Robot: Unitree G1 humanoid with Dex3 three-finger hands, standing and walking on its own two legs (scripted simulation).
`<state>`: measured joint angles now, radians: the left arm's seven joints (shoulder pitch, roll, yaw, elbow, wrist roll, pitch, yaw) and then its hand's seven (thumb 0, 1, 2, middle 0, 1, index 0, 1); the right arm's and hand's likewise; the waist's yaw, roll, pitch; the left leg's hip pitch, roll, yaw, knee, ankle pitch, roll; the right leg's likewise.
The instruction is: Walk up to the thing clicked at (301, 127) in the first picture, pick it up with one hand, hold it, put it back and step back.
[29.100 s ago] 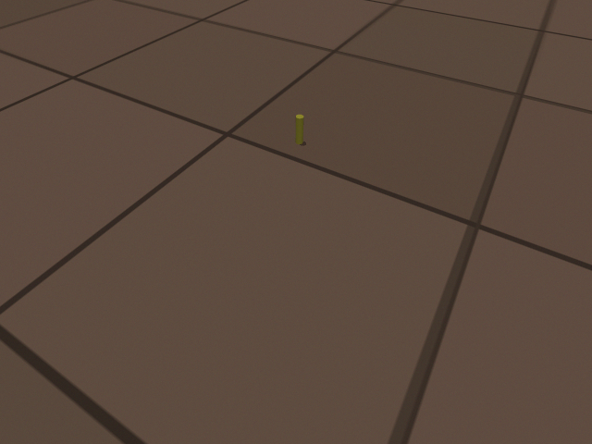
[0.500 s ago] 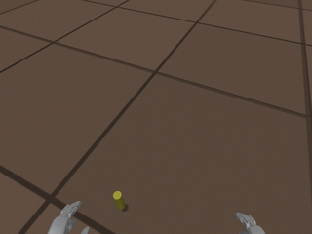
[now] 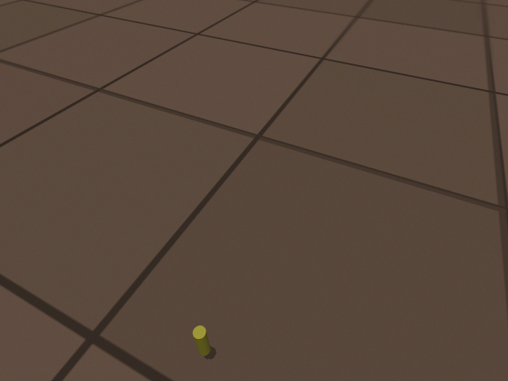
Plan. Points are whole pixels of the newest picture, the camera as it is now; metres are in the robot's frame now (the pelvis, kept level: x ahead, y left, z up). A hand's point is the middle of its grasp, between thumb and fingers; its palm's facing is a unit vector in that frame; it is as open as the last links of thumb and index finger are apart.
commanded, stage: stand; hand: left
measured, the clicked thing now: (202, 341) +0.44 +0.19 -0.69
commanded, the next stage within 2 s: step back in 1.56 s
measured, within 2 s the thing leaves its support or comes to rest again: neither
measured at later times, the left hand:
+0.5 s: hand out of the picture +0.05 +0.23 -0.15, palm faces -0.01 -0.94 -0.35, open 7.3 cm
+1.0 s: hand out of the picture +0.09 +0.23 -0.15, palm faces -0.01 -0.94 -0.35, open 7.3 cm
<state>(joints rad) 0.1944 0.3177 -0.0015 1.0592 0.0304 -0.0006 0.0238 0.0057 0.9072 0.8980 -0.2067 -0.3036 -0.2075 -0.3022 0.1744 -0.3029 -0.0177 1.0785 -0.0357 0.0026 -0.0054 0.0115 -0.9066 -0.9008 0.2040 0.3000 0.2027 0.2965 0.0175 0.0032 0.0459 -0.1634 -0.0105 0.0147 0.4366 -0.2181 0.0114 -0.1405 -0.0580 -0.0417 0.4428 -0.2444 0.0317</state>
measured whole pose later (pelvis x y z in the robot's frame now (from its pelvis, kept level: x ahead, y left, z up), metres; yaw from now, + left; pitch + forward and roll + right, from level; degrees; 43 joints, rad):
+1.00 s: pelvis +0.01 -0.02 +0.01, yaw +0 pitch -2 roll +0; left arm 0.09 0.32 0.01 1.16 0.02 -0.01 0.01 0.00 0.91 0.90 -0.21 -0.30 -0.21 -0.30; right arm 0.10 -0.34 -0.01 1.16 -0.02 0.00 -0.01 0.01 -0.91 -0.90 0.20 0.30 0.20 0.30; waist 0.00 0.02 0.04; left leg -0.09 0.02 0.01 0.30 -0.16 -0.02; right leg -0.08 -0.02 -0.05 0.31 -0.19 0.00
